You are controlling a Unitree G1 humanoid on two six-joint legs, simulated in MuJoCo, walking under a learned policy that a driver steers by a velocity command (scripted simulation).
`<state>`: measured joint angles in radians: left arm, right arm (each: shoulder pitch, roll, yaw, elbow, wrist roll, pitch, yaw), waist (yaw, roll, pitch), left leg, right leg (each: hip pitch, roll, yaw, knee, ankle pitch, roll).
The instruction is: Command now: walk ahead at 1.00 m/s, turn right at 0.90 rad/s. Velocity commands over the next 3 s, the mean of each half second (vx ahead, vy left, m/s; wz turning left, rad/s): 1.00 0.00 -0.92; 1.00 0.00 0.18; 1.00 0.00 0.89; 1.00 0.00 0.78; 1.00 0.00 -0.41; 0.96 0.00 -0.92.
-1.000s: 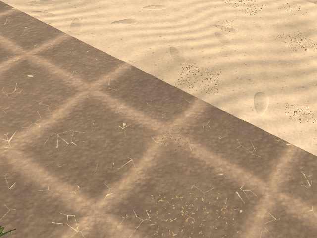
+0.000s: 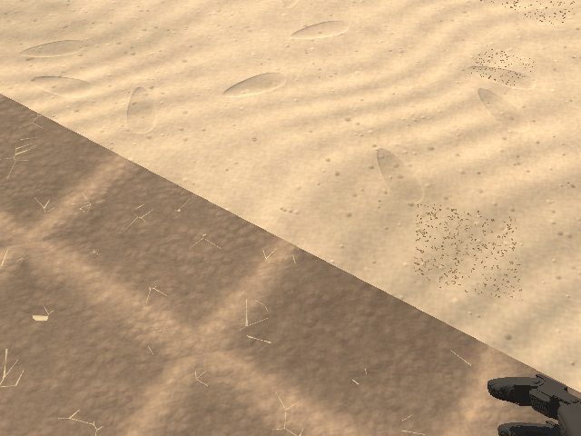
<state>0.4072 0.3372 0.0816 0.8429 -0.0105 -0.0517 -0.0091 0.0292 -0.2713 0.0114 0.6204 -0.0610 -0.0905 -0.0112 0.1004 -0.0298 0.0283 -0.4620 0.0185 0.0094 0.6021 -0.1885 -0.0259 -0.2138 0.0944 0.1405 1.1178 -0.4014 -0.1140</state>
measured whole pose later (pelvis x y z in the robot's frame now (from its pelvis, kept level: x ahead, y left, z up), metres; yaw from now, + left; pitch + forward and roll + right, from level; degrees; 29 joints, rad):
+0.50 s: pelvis +0.45 -0.07 -0.01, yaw -28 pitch -1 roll -1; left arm 0.29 0.33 0.05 0.77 0.02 0.00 0.00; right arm 0.25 -0.23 0.01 0.71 -0.05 -0.08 -0.01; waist -0.02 -0.02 0.06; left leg -0.42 0.09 -0.06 1.40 -0.35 -0.04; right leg -0.33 0.21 -0.05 0.64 -0.30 -0.19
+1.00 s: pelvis +0.96 -0.22 -0.12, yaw -17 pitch +1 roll +2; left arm 0.18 0.23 -0.03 0.80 0.07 -0.10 0.02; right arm 0.47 -0.30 -0.07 0.93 -0.03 -0.04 0.01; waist -0.06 0.01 0.03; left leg -0.23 -0.18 0.00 0.53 -0.30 0.15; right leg -0.49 0.00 0.08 1.58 -0.50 -0.02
